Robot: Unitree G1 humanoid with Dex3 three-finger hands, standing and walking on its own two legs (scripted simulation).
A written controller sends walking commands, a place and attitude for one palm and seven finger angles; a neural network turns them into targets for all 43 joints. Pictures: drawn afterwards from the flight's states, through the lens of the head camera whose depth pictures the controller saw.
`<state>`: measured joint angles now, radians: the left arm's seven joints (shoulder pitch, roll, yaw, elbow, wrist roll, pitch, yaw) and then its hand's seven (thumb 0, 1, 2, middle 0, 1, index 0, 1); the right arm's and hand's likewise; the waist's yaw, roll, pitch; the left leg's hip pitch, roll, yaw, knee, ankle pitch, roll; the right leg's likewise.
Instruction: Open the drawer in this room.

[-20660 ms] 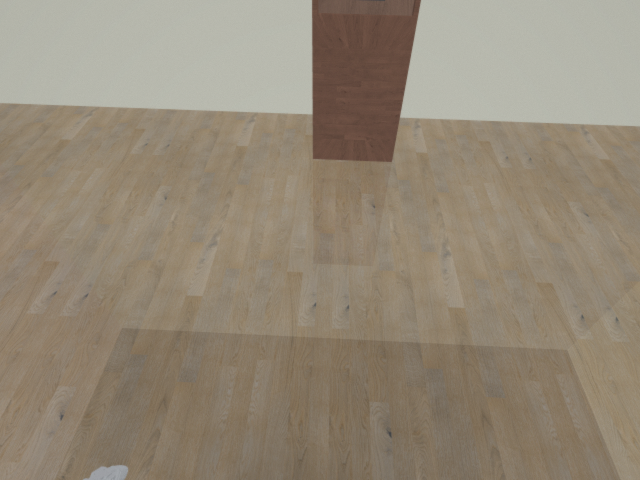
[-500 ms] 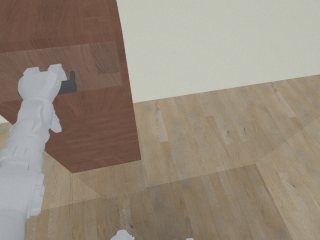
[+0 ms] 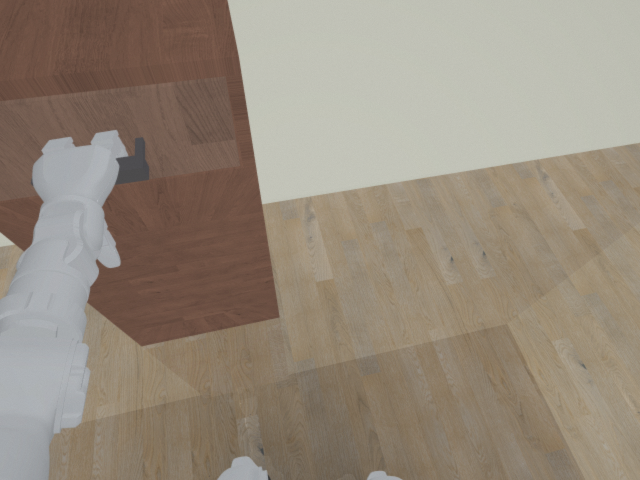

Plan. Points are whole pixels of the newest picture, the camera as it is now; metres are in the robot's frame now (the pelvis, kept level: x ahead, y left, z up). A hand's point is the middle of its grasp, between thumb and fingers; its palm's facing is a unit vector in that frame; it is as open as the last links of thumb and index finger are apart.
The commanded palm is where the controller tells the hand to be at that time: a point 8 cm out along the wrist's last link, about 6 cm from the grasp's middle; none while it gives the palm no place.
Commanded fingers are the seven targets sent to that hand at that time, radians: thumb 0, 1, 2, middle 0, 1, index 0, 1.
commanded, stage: close the thumb around the handle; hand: left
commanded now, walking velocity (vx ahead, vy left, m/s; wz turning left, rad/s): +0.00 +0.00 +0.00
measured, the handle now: (94, 162) +0.53 +0.28 +0.06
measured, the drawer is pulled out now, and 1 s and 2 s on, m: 0.00 0.00 0.05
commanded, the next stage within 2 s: pull the drawer open in 0.78 s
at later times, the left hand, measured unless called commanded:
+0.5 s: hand (101, 202) +0.47 +0.26 +0.04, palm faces -0.05 -0.03 -1.00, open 9.0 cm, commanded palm +0.46 +0.26 +0.09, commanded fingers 0.00 0.73 0.83 -0.39 -1.33 -0.39 -1.33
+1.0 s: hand (96, 203) +0.47 +0.27 +0.04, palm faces -0.04 -0.03 -1.00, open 5.8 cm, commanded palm +0.44 +0.26 +0.09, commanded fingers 0.00 0.90 0.90 -0.40 -1.35 -0.40 -1.35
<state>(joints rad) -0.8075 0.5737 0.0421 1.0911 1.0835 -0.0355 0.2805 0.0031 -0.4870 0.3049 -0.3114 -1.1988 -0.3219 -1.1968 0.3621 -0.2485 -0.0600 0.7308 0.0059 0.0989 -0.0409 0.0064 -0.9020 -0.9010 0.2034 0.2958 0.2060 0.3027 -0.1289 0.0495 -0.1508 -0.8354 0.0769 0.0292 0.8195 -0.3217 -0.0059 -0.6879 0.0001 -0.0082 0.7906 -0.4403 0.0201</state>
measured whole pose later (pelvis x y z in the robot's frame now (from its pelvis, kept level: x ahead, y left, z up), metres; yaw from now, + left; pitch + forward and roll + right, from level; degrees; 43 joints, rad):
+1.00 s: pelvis +0.00 +0.00 +0.00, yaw +0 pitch +19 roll -2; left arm -0.76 0.57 0.04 1.05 1.07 -0.04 0.28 0.00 0.69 0.80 -0.34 -1.35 -0.39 -1.34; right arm 0.36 -0.25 -0.07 0.74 0.01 0.11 -0.04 0.01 -0.90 -0.90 0.20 0.30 0.21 0.30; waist -0.12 0.05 -0.16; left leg -0.82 0.08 0.03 0.82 -0.33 0.00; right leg -0.67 0.00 0.00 0.78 -0.44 0.02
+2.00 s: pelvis +0.01 -0.01 +0.01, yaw -1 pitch +15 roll -1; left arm -0.43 0.50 0.06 0.73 1.01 -0.03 0.29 0.02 0.71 0.78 -0.30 -1.35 -0.38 -1.35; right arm 0.36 -0.26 -0.09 0.72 0.02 0.13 -0.03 0.01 -0.90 -0.90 0.20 0.30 0.20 0.30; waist -0.08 0.06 -0.15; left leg -0.69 0.08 0.05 0.76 -0.33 -0.01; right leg -0.56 0.00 0.02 0.74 -0.44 0.01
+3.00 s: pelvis +0.01 -0.03 +0.01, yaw +1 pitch +7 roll +1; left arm 0.49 0.39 0.00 -0.13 0.97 0.02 0.33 0.04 0.69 0.76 -0.29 -1.35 -0.42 -1.35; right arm 0.13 -0.23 -0.04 0.64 -0.03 0.06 -0.01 0.02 -0.90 -0.90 0.20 0.30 0.20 0.30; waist 0.04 0.07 -0.11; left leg -0.51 0.06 0.03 0.72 -0.32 -0.04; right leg -0.40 -0.01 -0.01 0.76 -0.48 -0.01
